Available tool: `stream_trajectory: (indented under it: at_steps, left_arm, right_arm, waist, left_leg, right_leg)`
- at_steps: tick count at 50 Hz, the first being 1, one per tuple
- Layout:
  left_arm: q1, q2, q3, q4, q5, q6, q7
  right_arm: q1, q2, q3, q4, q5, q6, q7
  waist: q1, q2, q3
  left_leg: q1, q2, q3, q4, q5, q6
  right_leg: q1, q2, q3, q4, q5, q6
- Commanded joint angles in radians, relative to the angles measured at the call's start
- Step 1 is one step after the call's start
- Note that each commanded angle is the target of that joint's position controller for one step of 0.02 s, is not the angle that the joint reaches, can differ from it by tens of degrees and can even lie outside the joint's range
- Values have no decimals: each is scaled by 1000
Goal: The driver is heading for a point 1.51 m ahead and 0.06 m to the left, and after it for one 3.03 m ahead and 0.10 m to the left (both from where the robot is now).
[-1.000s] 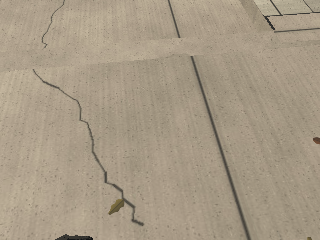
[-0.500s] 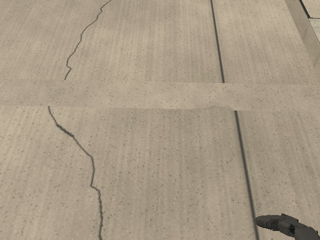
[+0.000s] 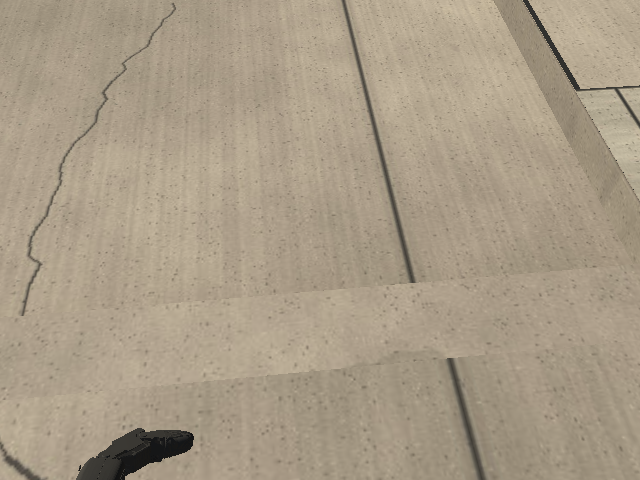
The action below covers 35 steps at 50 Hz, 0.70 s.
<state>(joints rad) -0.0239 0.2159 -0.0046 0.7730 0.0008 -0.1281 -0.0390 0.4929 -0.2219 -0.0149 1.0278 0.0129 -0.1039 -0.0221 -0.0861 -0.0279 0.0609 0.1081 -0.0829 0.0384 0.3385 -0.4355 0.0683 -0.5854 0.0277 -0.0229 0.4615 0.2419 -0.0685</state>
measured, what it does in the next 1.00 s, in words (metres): walks ahead: right foot, then left foot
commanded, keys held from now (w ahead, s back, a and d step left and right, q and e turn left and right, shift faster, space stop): shift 1.00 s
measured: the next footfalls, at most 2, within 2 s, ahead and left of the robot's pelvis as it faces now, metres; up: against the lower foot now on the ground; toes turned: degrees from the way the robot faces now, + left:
right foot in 0.02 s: +0.25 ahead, -0.08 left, +0.00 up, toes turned +0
left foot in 0.36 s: +0.20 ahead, +0.15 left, +0.00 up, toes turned +0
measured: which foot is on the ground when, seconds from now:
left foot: down 0.00-0.02, up 0.04-0.34, down 0.36-1.00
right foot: up 0.00-0.00, down 0.02-1.00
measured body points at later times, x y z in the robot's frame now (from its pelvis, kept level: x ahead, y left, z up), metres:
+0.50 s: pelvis +0.15 +0.01 +0.01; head +0.16 +0.02 +0.46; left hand +0.29 +0.26 -0.11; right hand +0.21 -0.24 -0.13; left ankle +0.16 +0.15 -0.72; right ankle +0.21 -0.08 -0.72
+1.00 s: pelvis +0.19 +0.04 +0.01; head +0.20 +0.05 +0.46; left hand +0.31 +0.31 -0.11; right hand +0.31 -0.22 -0.11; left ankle +0.16 +0.15 -0.72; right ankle +0.21 -0.08 -0.72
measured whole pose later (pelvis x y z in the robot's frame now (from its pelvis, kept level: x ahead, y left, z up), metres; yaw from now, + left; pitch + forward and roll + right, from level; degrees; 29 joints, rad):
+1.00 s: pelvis +0.19 +0.04 +0.01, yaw -2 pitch +0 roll -1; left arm 0.14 0.27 0.07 0.93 -0.01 -0.08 -0.05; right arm 0.11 -0.27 -0.06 0.94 0.00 -0.09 0.08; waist 0.01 0.00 0.02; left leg -0.21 0.02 0.03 0.56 -0.35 0.01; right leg -0.29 0.03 0.03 0.53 -0.23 0.00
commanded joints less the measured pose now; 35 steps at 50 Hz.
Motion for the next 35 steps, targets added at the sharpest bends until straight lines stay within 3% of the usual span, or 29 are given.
stream_trajectory:
  at_steps: [1,2,3,4,5,6,7,9,11,12,13,14,16,18,19,20,22,24,27,35]
  left_arm:
    - [408,200,73,80,22,-3,14]
    - [432,244,64,90,65,5,13]
    - [457,157,40,94,60,7,2]
    - [359,147,44,67,29,16,0]
    - [237,129,39,46,2,24,4]
    - [169,93,22,40,-2,27,9]
    - [153,95,19,45,11,27,11]
    - [126,104,21,58,33,39,8]
    - [138,117,28,73,44,43,16]
    - [89,182,59,26,-1,-2,-24]
    - [66,190,71,23,-11,-10,-42]
    - [77,187,75,28,-10,-4,-50]
    - [105,162,70,47,-21,11,-56]
    - [137,75,39,69,-43,17,-67]
    - [201,79,45,74,-35,15,-59]
    - [187,141,67,51,-16,13,-39]
    - [152,155,75,35,-4,14,-26]
    - [179,152,81,49,-17,19,-27]
    - [178,146,88,48,-18,25,-34]
    - [151,153,100,54,-14,34,-22]
  right_arm:
    - [-145,-175,-27,-87,-13,13,-6]
    - [56,-33,9,-63,-35,17,11]
    - [228,-21,21,-1,2,12,30]
    - [126,-111,0,-24,16,14,36]
    - [-14,-147,-12,-70,11,23,26]
    - [-106,-152,-23,-86,1,37,11]
    - [-129,-146,-29,-97,-9,55,0]
    - [-94,-69,-16,-93,-10,82,-9]
    - [-118,-38,-8,-97,-9,87,-21]
    - [38,-78,-13,-62,-104,69,41]
    - [22,-72,-18,-32,-102,67,72]
    - [-15,-83,-22,-35,-85,66,87]
    - [-123,-132,-45,-76,-67,49,90]
    - [-209,-106,-29,-119,-40,22,88]
    - [-284,-127,-26,-148,-24,11,89]
    - [-325,-139,-31,-145,-16,6,92]
    - [-360,-151,-38,-148,-14,-1,93]
    - [-342,-131,-35,-140,-17,-5,97]
    - [-302,-148,-44,-125,-13,-7,99]
    - [-336,-152,-54,-135,-7,-5,103]
  waist:
    - [276,109,-230]
    - [173,-214,-395]
    - [154,-195,-612]
    - [163,-93,-519]
    - [132,3,-360]
    - [104,91,-237]
    - [79,75,-186]
    - [32,-7,-163]
    - [29,-52,-196]
    - [-45,-71,-219]
    - [-21,-36,-167]
    - [-3,-11,-141]
    - [18,-7,-98]
    - [21,8,-99]
    - [86,20,-80]
    - [113,36,-44]
    - [119,45,-107]
    - [112,51,-117]
    - [97,55,-131]
    - [88,60,-121]
  left_leg:
    - [-235,126,-27,476,893,-49]
    - [-518,-15,-21,972,-44,-112]
    - [-624,-46,-259,1159,-260,-107]
    - [-658,13,-268,1151,-212,-103]
    - [-683,64,-202,1073,-139,-105]
    - [-666,95,-159,1000,-90,-115]
    - [-594,118,-143,931,-49,-117]
    - [-469,135,-118,747,-27,-123]
    - [-399,127,-91,567,-8,-127]
    - [-270,181,-60,536,9,-200]
    - [-239,170,-34,485,33,-222]
    - [-231,161,-20,428,120,-228]
    - [-267,146,-21,324,170,-194]
    - [-288,205,-87,167,262,-111]
    - [-365,222,-132,115,154,-32]
    - [-493,207,-151,82,33,17]
    - [-484,190,-122,69,136,4]
    - [-429,181,-107,82,233,-11]
    - [-411,174,-89,96,298,-12]
    - [-378,168,-74,114,313,-17]
  right_leg:
    - [613,-50,53,-16,332,-65]
    - [929,-356,345,140,880,-270]
    - [1073,-460,602,115,835,-395]
    - [931,-413,529,51,653,-366]
    - [741,-363,443,-6,434,-312]
    - [541,-318,386,-81,291,-268]
    - [398,-282,338,-114,266,-244]
    - [244,-223,243,-156,239,-212]
    - [216,-197,177,-156,297,-202]
    - [123,-169,160,-189,33,-189]
    - [61,-148,155,-198,-202,-152]
    - [33,-143,171,-190,-441,-112]
    - [37,-150,254,-175,-762,-71]
    - [102,-174,339,-160,-834,-33]
    - [160,-135,291,-160,-821,-12]
    - [244,-78,181,-122,-721,3]
    - [357,-66,149,-75,-560,-12]
    - [358,-49,118,-60,-439,-13]
    - [381,-42,98,-25,-291,-8]
    - [362,-32,82,1,-274,26]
